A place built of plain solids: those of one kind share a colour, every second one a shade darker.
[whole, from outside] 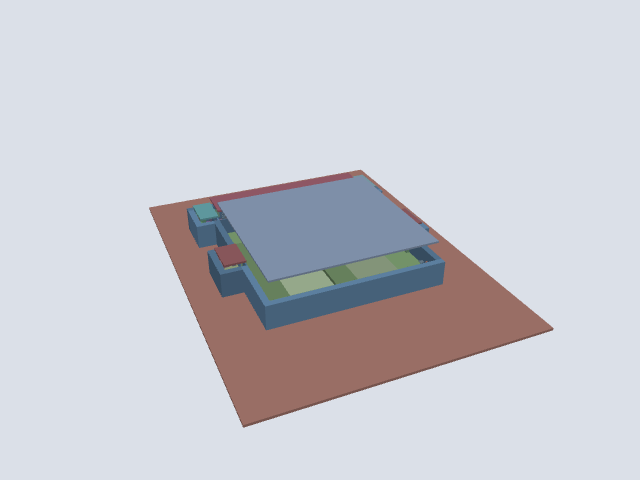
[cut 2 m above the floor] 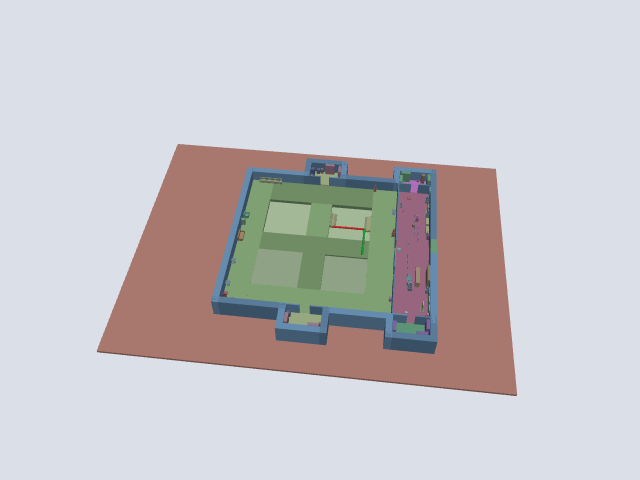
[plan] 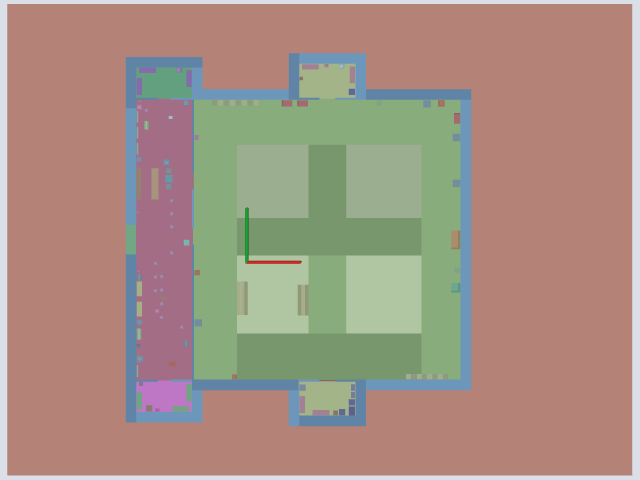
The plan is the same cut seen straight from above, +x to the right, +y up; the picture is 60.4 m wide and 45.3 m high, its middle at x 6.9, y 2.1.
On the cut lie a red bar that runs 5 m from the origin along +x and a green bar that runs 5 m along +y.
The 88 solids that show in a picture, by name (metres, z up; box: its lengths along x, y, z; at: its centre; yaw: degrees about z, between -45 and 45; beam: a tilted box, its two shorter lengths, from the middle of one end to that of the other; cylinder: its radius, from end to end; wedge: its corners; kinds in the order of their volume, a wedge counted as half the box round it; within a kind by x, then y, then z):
{
 "ground_under_all_1": {"box": [58.98, 44.51, 0.4], "at": [6.88, 2.13, -1.48]},
 "wall_1": {"box": [1.0, 4.85, 4.06], "at": [-10.93, -12.7, 0.7]},
 "wall_2": {"box": [1.0, 12.8, 4.06], "at": [-10.93, -5.67, 0.7]},
 "wall_3": {"box": [1.0, 12.8, 4.06], "at": [-10.93, 9.93, 0.7]},
 "wall_4": {"box": [1.0, 4.85, 4.06], "at": [-10.93, 16.95, 0.7]},
 "wall_5": {"box": [2.23, 0.2, 4.06], "at": [-9.52, -11.17, 0.7]},
 "wall_6": {"box": [2.23, 0.2, 4.06], "at": [-9.52, 15.43, 0.7]},
 "wall_7": {"box": [7.25, 1.0, 4.06], "at": [-7.8, -14.62, 0.7]},
 "wall_8": {"box": [7.25, 1.0, 4.06], "at": [-7.8, 18.88, 0.7]},
 "wall_9": {"box": [2.23, 0.2, 4.06], "at": [-6.09, -11.17, 0.7]},
 "wall_10": {"box": [2.23, 0.2, 4.06], "at": [-6.09, 15.43, 0.7]},
 "wall_11": {"box": [0.2, 12.93, 4.06], "at": [-5.08, -4.81, 0.7]},
 "wall_12": {"box": [0.2, 3.73, 4.06], "at": [-5.08, 5.02, 0.7]},
 "wall_13": {"box": [0.2, 7.15, 4.06], "at": [-5.08, 11.96, 0.7]},
 "wall_14": {"box": [1.0, 4.05, 4.06], "at": [-4.68, -13.1, 0.7]},
 "wall_15": {"box": [1.0, 4.05, 4.06], "at": [-4.68, 17.36, 0.7]},
 "wall_16": {"box": [10.03, 1.0, 4.06], "at": [-0.17, -11.57, 0.7]},
 "wall_17": {"box": [10.03, 1.0, 4.06], "at": [-0.17, 15.83, 0.7]},
 "wall_18": {"box": [1.0, 4.4, 4.06], "at": [4.44, -13.27, 0.7]},
 "wall_19": {"box": [1.0, 4.4, 4.06], "at": [4.44, 17.53, 0.7]},
 "wall_20": {"box": [2.1, 0.2, 4.06], "at": [5.79, -11.17, 0.7]},
 "wall_21": {"box": [2.1, 0.2, 4.06], "at": [5.79, 15.43, 0.7]},
 "wall_22": {"box": [2.01, 0.2, 4.06], "at": [5.84, -11.17, 0.7]},
 "wall_23": {"box": [7.3, 1.0, 4.06], "at": [7.59, -14.97, 0.7]},
 "wall_24": {"box": [7.3, 1.0, 4.06], "at": [7.59, 19.23, 0.7]},
 "wall_25": {"box": [2.01, 0.2, 4.06], "at": [9.35, 15.43, 0.7]},
 "wall_26": {"box": [2.1, 0.2, 4.06], "at": [9.4, -11.17, 0.7]},
 "wall_27": {"box": [2.1, 0.2, 4.06], "at": [9.4, 15.43, 0.7]},
 "wall_28": {"box": [1.0, 4.4, 4.06], "at": [10.75, -13.27, 0.7]},
 "wall_29": {"box": [1.0, 4.4, 4.06], "at": [10.75, 17.53, 0.7]},
 "wall_30": {"box": [10.83, 1.0, 4.06], "at": [15.76, -11.57, 0.7]},
 "wall_31": {"box": [10.83, 1.0, 4.06], "at": [15.76, 15.83, 0.7]},
 "wall_32": {"box": [1.0, 28.4, 4.06], "at": [20.67, 2.13, 0.7]},
 "floor_gang_1": {"box": [4.15, 26.6, 1.33], "at": [-3.0, 2.13, -0.67]},
 "floor_gang_2": {"box": [3.55, 7.35, 1.33], "at": [7.59, -3.04, -0.67]},
 "floor_gang_3": {"box": [3.55, 6.9, 1.33], "at": [7.59, 7.63, -0.67]},
 "floor_gang_4": {"box": [17.4, 4.45, 1.33], "at": [7.77, -8.95, -0.67]},
 "floor_gang_5": {"box": [17.4, 3.55, 1.33], "at": [7.77, 2.4, -0.67]},
 "floor_gang_6": {"box": [17.4, 4.35, 1.33], "at": [7.77, 13.26, -0.67]},
 "floor_gang_7": {"box": [3.8, 26.6, 1.33], "at": [18.37, 2.13, -0.67]},
 "ceil_hall_1": {"box": [25.35, 26.6, 0.3], "at": [7.59, 2.13, 5.9]},
 "floor_foyer_1": {"box": [5.45, 26.6, 1.33], "at": [-7.8, 2.13, -0.67]},
 "step_tier_1": {"box": [6.75, 7.35, 0.68], "at": [2.44, -3.04, -0.99]},
 "step_tier_2": {"box": [6.75, 6.9, 1.07], "at": [2.44, 7.63, -0.8]},
 "step_tier_3": {"box": [7.1, 7.35, 0.78], "at": [12.92, -3.04, -0.94]},
 "step_tier_4": {"box": [7.1, 6.9, 1.33], "at": [12.92, 7.63, -0.67]},
 "floor_side_1": {"box": [5.5, 3.4, 1.33], "at": [7.59, -12.87, -0.67]},
 "floor_side_2": {"box": [5.5, 3.4, 1.33], "at": [7.59, 17.13, -0.67]},
 "ceil_foyer_1": {"box": [5.45, 26.6, 0.3], "at": [-7.8, 2.13, 4.35]},
 "floor_cloaks_1": {"box": [5.45, 3.05, 1.33], "at": [-7.8, -12.7, -0.67]},
 "floor_store_1": {"box": [5.45, 3.05, 1.33], "at": [-7.8, 16.95, -0.67]},
 "door_leaf_1": {"box": [0.97, 2.8, 4.6], "at": [-10.95, 2.13, 0.97]},
 "ceil_side_1": {"box": [5.5, 3.4, 0.3], "at": [7.59, -12.87, 3.4]},
 "ceil_side_2": {"box": [5.5, 3.4, 0.3], "at": [7.59, 17.13, 3.4]},
 "shelves_side_1": {"box": [0.5, 1.6, 2.0], "at": [5.22, -13.42, 1.0]},
 "shelves_side_2": {"box": [1.6, 0.5, 2.0], "at": [6.0, 18.45, 1.0]},
 "shelves_side_3": {"box": [1.6, 0.5, 2.0], "at": [7.0, -14.19, 1.0]},
 "shelves_side_4": {"box": [0.5, 1.6, 2.0], "at": [9.96, 17.68, 1.0]},
 "tread_1": {"box": [0.34, 3.15, 1.17], "at": [-0.76, -3.4, -0.75]},
 "tread_2": {"box": [0.34, 3.15, 1.0], "at": [-0.42, -3.4, -0.83]},
 "tread_3": {"box": [0.34, 3.15, 0.84], "at": [-0.08, -3.4, -0.91]},
 "tread_4": {"box": [0.34, 2.9, 0.84], "at": [4.97, -3.57, -0.91]},
 "tread_5": {"box": [0.34, 2.9, 1.0], "at": [5.31, -3.57, -0.83]},
 "tread_6": {"box": [0.34, 2.9, 1.17], "at": [5.65, -3.57, -0.75]},
 "ceil_cloaks_1": {"box": [5.45, 3.05, 0.3], "at": [-7.8, -12.7, 3.4]},
 "ceil_store_1": {"box": [5.45, 3.05, 0.3], "at": [-7.8, 16.95, 3.4]},
 "shelves_cloaks_1": {"box": [0.5, 1.6, 2.0], "at": [-10.15, -13.07, 1.0]},
 "shelves_cloaks_2": {"box": [1.6, 0.5, 2.0], "at": [-6.23, -13.84, 1.0]},
 "shelves_cloaks_3": {"box": [0.5, 1.6, 2.0], "at": [-5.46, -12.32, 1.0]},
 "shelves_store_1": {"box": [0.5, 1.6, 2.0], "at": [-10.15, 16.58, 1.0]},
 "shelves_store_2": {"box": [1.6, 0.5, 2.0], "at": [-9.38, 18.1, 1.0]},
 "shelves_store_3": {"box": [0.5, 1.6, 2.0], "at": [-5.46, 17.33, 1.0]},
 "bar_foyer_1": {"box": [0.4, 2.95, 2.1], "at": [-10.2, 7.41, 1.05]},
 "bar_foyer_2": {"box": [0.65, 2.95, 1.1], "at": [-8.68, 7.41, 0.55]},
 "fridge_cloaks_1": {"box": [0.6, 0.6, 1.8], "at": [-9.23, -13.79, 0.9]},
 "bench_foyer_1": {"box": [0.5, 1.4, 0.46], "at": [-10.15, -4.42, 0.22]},
 "bench_foyer_2": {"box": [0.5, 1.4, 0.46], "at": [-10.15, -2.52, 0.22]},
 "sofa_1": {"box": [0.86, 1.78, 0.33], "at": [19.7, 2.11, 0.27]},
 "hamper_side_1": {"box": [0.6, 0.9, 0.72], "at": [9.91, -14.07, 0.36]},
 "armchair_1": {"box": [0.86, 0.9, 0.33], "at": [19.7, -2.41, 0.27]},
 "trolley_1": {"box": [1.0, 0.6, 0.06], "at": [3.78, 14.99, 0.2]},
 "trolley_2": {"box": [1.0, 0.6, 0.06], "at": [5.26, 14.99, 0.2]},
 "trolley_3": {"box": [0.6, 1.0, 0.06], "at": [19.84, 13.58, 0.2]},
 "cafe_table_1": {"box": [0.7, 0.7, 0.04], "at": [-4.59, -5.72, 0.72]},
 "cafe_table_2": {"box": [0.7, 0.7, 0.04], "at": [17.0, 14.95, 0.72]},
 "cafe_table_3": {"box": [0.7, 0.7, 0.04], "at": [19.79, 7.44, 0.72]},
 "cafe_table_4": {"box": [0.7, 0.7, 0.04], "at": [19.79, 11.77, 0.72]},
 "cafe_table_foyer_1": {"box": [0.7, 0.7, 0.04], "at": [-7.37, 7.88, 0.72]}
}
